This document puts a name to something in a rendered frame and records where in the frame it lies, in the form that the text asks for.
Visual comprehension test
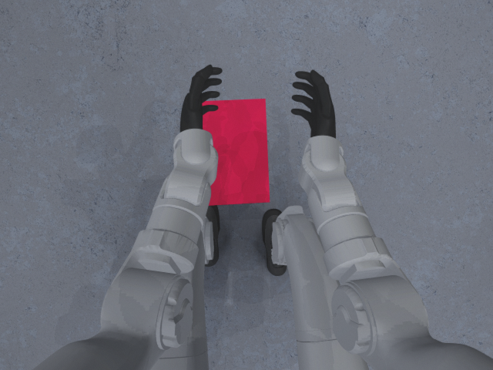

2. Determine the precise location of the robot right foot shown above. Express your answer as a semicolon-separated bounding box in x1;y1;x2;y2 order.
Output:
262;209;287;276

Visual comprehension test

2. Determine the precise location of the left robot forearm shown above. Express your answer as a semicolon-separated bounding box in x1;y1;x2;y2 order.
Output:
100;129;219;326

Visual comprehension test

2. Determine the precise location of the robot right hand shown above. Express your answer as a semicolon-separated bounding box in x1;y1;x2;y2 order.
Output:
291;70;336;138

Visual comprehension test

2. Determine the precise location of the carton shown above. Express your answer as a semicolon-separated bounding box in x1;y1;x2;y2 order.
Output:
202;99;270;206

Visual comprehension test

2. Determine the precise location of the right robot upper arm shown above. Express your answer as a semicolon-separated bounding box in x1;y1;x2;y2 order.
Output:
331;275;493;370

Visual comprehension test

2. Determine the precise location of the robot left hand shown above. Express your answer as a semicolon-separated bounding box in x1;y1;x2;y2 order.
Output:
180;65;223;132

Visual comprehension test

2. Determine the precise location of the right robot forearm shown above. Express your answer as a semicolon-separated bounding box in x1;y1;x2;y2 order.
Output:
298;136;429;329

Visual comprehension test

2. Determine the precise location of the left robot upper arm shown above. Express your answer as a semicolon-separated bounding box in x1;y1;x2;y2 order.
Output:
33;267;193;370

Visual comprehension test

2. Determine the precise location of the right robot thigh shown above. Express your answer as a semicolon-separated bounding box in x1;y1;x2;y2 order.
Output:
273;214;369;370

